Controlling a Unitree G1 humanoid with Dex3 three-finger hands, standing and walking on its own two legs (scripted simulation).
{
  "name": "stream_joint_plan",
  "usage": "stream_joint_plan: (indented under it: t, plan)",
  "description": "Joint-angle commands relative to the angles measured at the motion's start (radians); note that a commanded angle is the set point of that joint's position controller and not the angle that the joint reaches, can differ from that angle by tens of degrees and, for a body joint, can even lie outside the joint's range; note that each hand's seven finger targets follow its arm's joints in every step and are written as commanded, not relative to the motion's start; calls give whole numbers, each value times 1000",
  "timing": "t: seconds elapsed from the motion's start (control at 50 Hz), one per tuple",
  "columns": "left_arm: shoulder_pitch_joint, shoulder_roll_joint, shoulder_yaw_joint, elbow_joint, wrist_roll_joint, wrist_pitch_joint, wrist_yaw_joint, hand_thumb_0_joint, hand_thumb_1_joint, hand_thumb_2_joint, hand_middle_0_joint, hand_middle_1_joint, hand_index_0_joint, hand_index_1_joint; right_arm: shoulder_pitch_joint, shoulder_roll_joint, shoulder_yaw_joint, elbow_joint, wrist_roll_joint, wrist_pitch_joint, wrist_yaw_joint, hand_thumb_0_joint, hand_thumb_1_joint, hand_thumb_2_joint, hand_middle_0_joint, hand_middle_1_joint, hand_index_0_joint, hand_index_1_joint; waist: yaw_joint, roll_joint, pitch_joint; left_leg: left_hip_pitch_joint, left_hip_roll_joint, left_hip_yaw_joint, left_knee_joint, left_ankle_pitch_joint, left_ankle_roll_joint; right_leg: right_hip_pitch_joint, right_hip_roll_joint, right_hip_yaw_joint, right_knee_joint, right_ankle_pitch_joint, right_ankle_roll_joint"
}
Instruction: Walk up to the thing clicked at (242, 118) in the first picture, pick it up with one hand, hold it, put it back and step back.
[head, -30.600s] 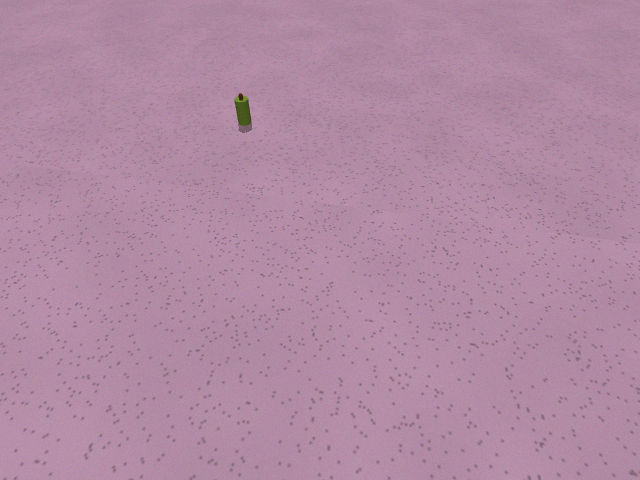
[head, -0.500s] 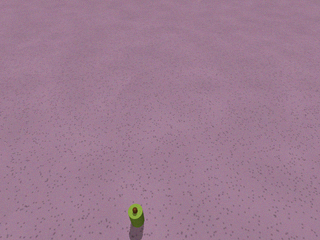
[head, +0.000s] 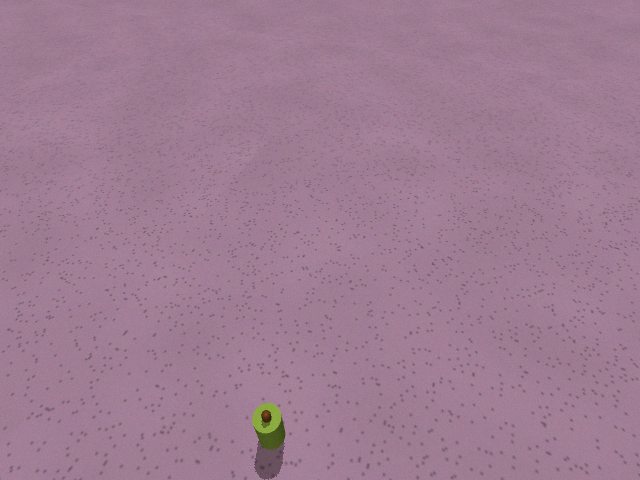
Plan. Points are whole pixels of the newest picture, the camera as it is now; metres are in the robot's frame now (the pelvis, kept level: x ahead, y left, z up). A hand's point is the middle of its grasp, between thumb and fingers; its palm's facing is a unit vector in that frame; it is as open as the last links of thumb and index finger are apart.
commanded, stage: stand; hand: left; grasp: from the side
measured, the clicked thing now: (269, 425) +0.42 +0.17 -0.69
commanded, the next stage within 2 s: step back in 0.94 s
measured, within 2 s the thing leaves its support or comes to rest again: neither
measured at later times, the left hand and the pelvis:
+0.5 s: hand out of the picture +0.09 +0.24 -0.16, palm faces -0.01 -0.94 -0.34, open 7.3 cm; pelvis +0.03 +0.00 +0.00, yaw +0 degrees
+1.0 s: hand out of the picture +0.10 +0.24 -0.16, palm faces +0.02 -0.94 -0.34, open 7.3 cm; pelvis +0.03 -0.01 +0.00, yaw +0 degrees
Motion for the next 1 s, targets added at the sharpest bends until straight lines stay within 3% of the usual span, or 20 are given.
stream_joint_plan:
  t: [0.0,0.08,0.22,0.48,0.64,0.7,0.8,0.9,0.92,0.98]
  plan:
    - [-23,212,42,-49,2,-17,10,0,900,900,-200,-300,-200,-301,-43,-201,-31,-60,-1,-20,-13,0,-900,-900,200,300,200,300,5,-9,-54,4,100,-109,-91,-72,35,-18,-90,92,-89,-45,-44]
    - [-22,209,41,-48,-1,-15,7,0,900,900,-200,-300,-200,-301,-44,-200,-28,-58,0,-21,-12,0,-900,-900,200,300,200,300,6,-4,-55,6,101,-108,-99,-57,31,-14,-88,87,-83,-28,-44]
    - [-38,209,46,-51,-6,-17,9,0,900,900,-200,-300,-200,-301,-47,-201,-22,-53,0,-29,-15,0,-900,-900,200,300,200,300,6,-5,-91,47,105,-94,-83,113,31,21,-93,82,-71,90,-36]
    - [-49,208,50,-51,-6,-14,9,0,900,900,-200,-300,-200,-300,-54,-206,-21,-48,3,-28,-19,0,-900,-900,200,300,200,300,4,-18,-88,61,107,-89,-86,155,27,43,-98,74,-86,122,-33]
    - [-51,206,51,-59,-7,-14,9,0,900,900,-200,-300,-200,-300,-76,-209,-21,-52,4,-33,-19,0,-900,-900,200,300,200,300,9,-12,-115,99,114,-86,-72,246,26,58,-101,66,-80,194,-35]
    - [-46,200,48,-57,-8,-14,8,0,900,900,-200,-300,-200,-300,-77,-216,-21,-50,4,-31,-19,0,-900,-900,200,300,200,300,9,-9,-100,91,111,-85,-78,200,26,52,-100,68,-93,165,-33]
    - [-55,206,49,-62,-7,-14,8,0,900,900,-200,-300,-200,-300,-78,-214,-22,-52,5,-31,-19,0,-900,-900,200,300,200,300,6,-14,-113,101,115,-84,-75,232,23,62,-103,68,-89,183,-37]
    - [-50,209,49,-63,-7,-13,5,0,900,900,-200,-300,-200,-300,-76,-216,-21,-50,5,-31,-18,0,-900,-900,200,300,200,300,7,-3,-96,81,113,-83,-87,170,22,58,-102,71,-97,139,-41]
    - [-43,276,100,-83,-30,-7,13,0,900,900,-200,-300,-200,-300,-118,-251,-40,-81,8,-9,-9,0,-900,-900,200,300,200,300,9,-18,21,-7,85,-82,13,284,57,-22,-83,76,-18,259,-54]
    - [-28,270,109,-129,-29,-3,18,0,900,900,-200,-300,-200,-300,-72,-226,-43,-115,20,3,-5,0,-900,-900,200,300,200,300,-4,-48,-63,-10,65,-46,105,298,69,17,-106,88,25,336,-93]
